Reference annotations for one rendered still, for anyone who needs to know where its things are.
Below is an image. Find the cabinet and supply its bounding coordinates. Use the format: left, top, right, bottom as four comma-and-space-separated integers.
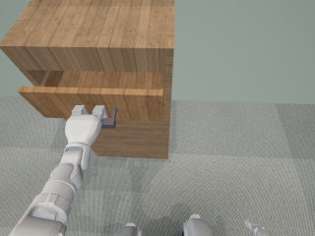
0, 0, 175, 159

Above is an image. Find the robot left shin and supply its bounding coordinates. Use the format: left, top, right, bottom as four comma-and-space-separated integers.
126, 222, 136, 227

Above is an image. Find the left robot hand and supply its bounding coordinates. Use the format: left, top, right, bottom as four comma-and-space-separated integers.
65, 105, 107, 147

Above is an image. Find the handle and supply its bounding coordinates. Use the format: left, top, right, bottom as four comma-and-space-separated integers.
101, 107, 117, 129

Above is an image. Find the left robot upper arm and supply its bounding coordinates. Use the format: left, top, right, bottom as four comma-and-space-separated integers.
14, 215, 67, 236

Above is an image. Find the left robot thigh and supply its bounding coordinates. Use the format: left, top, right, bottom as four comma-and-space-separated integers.
114, 226, 143, 236

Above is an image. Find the robot left forearm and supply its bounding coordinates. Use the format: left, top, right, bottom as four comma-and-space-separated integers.
8, 142, 92, 236

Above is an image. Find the right robot hand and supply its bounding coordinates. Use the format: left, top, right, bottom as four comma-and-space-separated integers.
244, 219, 271, 236

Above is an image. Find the drawer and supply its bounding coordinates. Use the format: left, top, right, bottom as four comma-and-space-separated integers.
18, 70, 165, 122

